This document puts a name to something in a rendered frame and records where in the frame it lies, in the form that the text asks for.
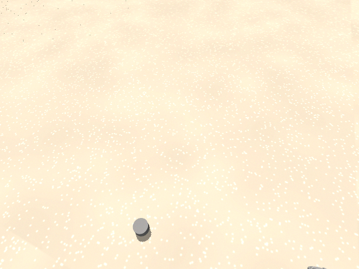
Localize tin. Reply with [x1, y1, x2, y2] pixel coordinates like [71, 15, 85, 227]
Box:
[133, 218, 149, 236]

